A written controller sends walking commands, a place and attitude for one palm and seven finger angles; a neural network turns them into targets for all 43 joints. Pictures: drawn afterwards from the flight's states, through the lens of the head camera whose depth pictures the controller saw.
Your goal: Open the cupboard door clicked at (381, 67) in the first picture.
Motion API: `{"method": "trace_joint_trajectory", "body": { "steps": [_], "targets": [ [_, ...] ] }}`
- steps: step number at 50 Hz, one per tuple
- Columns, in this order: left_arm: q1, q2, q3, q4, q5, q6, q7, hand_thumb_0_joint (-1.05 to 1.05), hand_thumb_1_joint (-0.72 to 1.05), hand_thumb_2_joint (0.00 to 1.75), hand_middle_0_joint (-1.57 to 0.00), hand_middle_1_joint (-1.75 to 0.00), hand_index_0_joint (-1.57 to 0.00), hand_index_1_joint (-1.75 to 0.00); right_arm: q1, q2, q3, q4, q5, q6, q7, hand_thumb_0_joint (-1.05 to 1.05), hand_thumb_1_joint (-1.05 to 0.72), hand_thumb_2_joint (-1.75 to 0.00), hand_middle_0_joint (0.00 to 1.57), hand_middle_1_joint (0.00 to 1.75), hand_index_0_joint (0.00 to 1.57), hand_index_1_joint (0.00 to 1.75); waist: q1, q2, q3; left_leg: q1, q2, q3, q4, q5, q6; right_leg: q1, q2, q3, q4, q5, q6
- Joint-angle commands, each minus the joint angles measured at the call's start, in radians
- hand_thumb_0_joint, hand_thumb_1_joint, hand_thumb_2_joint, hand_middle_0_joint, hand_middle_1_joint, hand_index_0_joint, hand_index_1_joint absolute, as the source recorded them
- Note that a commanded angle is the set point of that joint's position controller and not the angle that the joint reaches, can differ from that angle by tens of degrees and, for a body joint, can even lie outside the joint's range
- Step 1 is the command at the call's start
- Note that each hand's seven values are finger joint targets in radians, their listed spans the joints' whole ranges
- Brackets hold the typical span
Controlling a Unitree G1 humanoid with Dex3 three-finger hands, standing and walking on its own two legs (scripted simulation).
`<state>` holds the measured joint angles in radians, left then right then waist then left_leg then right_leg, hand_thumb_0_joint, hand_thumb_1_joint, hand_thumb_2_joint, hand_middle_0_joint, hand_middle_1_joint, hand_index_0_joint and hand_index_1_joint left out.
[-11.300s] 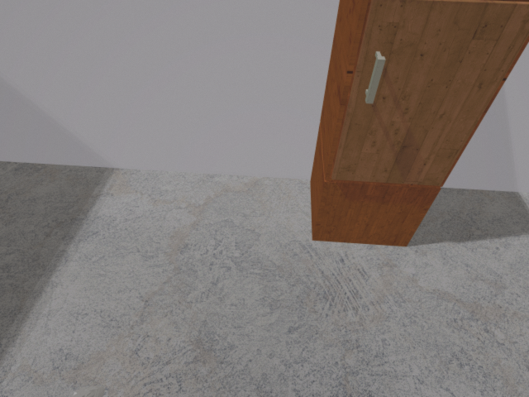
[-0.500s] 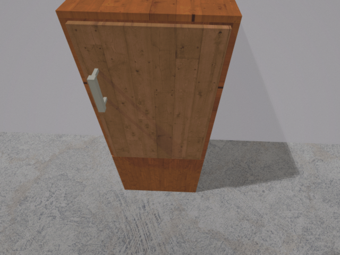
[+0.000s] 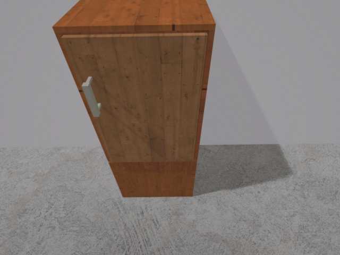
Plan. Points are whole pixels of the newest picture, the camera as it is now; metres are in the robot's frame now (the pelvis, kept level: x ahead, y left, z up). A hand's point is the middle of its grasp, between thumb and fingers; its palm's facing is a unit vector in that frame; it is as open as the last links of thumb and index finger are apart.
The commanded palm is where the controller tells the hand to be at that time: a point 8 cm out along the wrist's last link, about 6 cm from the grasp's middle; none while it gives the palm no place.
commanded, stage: come to a stop and stand still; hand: left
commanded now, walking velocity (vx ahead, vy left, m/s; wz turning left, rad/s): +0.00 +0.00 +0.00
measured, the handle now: (93, 96) +0.56 +0.28 +0.07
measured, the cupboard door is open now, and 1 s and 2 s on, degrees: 0 0 0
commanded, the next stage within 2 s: look again from close up in 0.28 s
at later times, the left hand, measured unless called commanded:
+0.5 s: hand out of the picture -0.02 +0.15 -0.17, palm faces +0.03 -0.99 -0.17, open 7.4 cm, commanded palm none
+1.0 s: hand out of the picture +0.00 +0.15 -0.17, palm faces +0.05 -0.98 -0.18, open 7.3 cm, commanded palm none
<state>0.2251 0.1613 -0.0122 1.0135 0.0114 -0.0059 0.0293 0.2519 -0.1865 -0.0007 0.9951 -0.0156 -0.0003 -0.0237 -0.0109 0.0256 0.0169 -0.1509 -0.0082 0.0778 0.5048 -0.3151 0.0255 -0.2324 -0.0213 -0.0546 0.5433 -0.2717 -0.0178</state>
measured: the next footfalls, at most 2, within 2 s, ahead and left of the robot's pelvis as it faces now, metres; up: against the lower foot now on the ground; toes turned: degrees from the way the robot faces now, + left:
none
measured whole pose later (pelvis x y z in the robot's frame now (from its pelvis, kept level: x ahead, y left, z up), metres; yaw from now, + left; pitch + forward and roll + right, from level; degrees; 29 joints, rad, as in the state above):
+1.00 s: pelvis +0.01 -0.02 +0.01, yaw +1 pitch -1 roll +0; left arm 0.29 0.14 0.00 1.13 0.01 -0.02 0.03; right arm 0.29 -0.13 0.02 1.15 -0.01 -0.02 -0.04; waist 0.01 0.00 0.02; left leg -0.12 0.01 0.06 0.42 -0.28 0.00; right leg -0.19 0.00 -0.08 0.46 -0.24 -0.04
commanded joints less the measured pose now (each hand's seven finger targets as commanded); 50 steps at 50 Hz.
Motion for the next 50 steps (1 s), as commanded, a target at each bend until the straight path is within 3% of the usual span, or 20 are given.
{"method": "trace_joint_trajectory", "body": {
  "steps": [1,4,6,9,14,25,31,42,47,50],
  "targets": [
    [0.026,0.136,0.020,-0.048,0.000,-0.010,0.001,0.00,0.90,0.90,-0.20,-0.30,-0.20,-0.30,0.057,-0.090,-0.013,-0.033,-0.005,-0.016,0.007,0.00,-0.90,-0.90,0.20,0.30,0.20,0.30,-0.001,-0.044,0.112,-0.115,0.087,-0.115,-0.166,-0.039,0.019,-0.057,-0.082,0.142,-0.196,-0.125,-0.033],
    [0.040,0.140,0.022,-0.038,-0.001,-0.011,-0.003,0.00,0.90,0.90,-0.20,-0.30,-0.20,-0.30,0.074,-0.094,-0.011,-0.016,-0.006,-0.014,0.009,0.00,-0.90,-0.90,0.20,0.30,0.20,0.30,-0.003,-0.060,0.100,-0.109,0.078,-0.103,-0.160,-0.054,0.016,-0.069,-0.088,0.157,-0.225,-0.186,-0.032],
    [0.045,0.137,0.022,-0.032,-0.002,-0.012,-0.004,0.00,0.90,0.90,-0.20,-0.30,-0.20,-0.30,0.085,-0.091,-0.007,-0.002,-0.006,-0.017,0.009,0.00,-0.90,-0.90,0.20,0.30,0.20,0.30,-0.001,-0.027,0.082,-0.118,0.085,-0.114,-0.179,-0.064,0.018,-0.049,-0.082,0.146,-0.218,-0.166,-0.030],
    [0.065,0.129,0.019,-0.009,-0.004,-0.018,-0.005,0.00,0.90,0.90,-0.20,-0.30,-0.20,-0.30,0.098,-0.081,-0.003,0.021,-0.004,-0.021,0.008,0.00,-0.90,-0.90,0.20,0.30,0.20,0.30,0.002,-0.055,0.062,-0.109,0.083,-0.105,-0.169,-0.024,0.015,-0.029,-0.090,0.151,-0.224,-0.141,-0.032],
    [0.088,0.112,0.013,0.031,-0.007,-0.024,-0.004,0.00,0.90,0.90,-0.20,-0.30,-0.20,-0.30,0.121,-0.064,0.005,0.068,0.001,-0.027,0.004,0.00,-0.90,-0.90,0.20,0.30,0.20,0.30,0.006,-0.036,0.058,-0.102,0.089,-0.105,-0.171,0.025,0.012,0.000,-0.096,0.138,-0.215,-0.065,-0.033],
    [0.117,0.078,0.009,0.087,-0.006,-0.028,0.003,0.00,0.90,0.90,-0.20,-0.30,-0.20,-0.30,0.147,-0.023,0.008,0.130,0.005,-0.029,-0.005,0.00,-0.90,-0.90,0.20,0.30,0.20,0.30,0.009,-0.050,0.073,-0.089,0.100,-0.098,-0.169,0.085,0.004,0.025,-0.093,0.117,-0.199,0.045,-0.033],
    [0.124,0.062,0.010,0.093,-0.005,-0.026,0.005,0.00,0.90,0.90,-0.20,-0.30,-0.20,-0.30,0.146,-0.015,0.006,0.134,0.005,-0.032,-0.010,0.00,-0.90,-0.90,0.20,0.30,0.20,0.30,0.012,-0.017,0.078,-0.095,0.105,-0.101,-0.168,0.106,0.004,0.033,-0.089,0.107,-0.185,0.087,-0.031],
    [0.125,0.063,0.016,0.089,-0.003,-0.030,0.005,0.00,0.90,0.90,-0.20,-0.30,-0.20,-0.30,0.125,-0.015,0.002,0.137,0.004,-0.037,-0.014,0.00,-0.90,-0.90,0.20,0.30,0.20,0.30,0.014,-0.035,0.046,-0.054,0.111,-0.099,-0.156,0.184,0.005,0.064,-0.096,0.093,-0.161,0.218,-0.029],
    [0.118,0.068,0.018,0.089,-0.003,-0.029,0.005,0.00,0.90,0.90,-0.20,-0.30,-0.20,-0.30,0.117,-0.019,0.002,0.136,0.003,-0.036,-0.015,0.00,-0.90,-0.90,0.20,0.30,0.20,0.30,0.013,-0.031,0.054,-0.047,0.113,-0.097,-0.160,0.190,0.003,0.063,-0.096,0.095,-0.161,0.231,-0.031],
    [0.116,0.086,0.027,0.080,0.000,-0.027,0.007,0.00,0.90,0.90,-0.20,-0.30,-0.20,-0.30,0.118,-0.021,-0.001,0.130,0.003,-0.028,-0.012,0.00,-0.90,-0.90,0.20,0.30,0.20,0.30,0.020,-0.018,0.063,-0.067,0.099,-0.082,-0.142,0.151,-0.003,0.068,-0.120,0.117,-0.163,0.211,-0.044]
  ]
}}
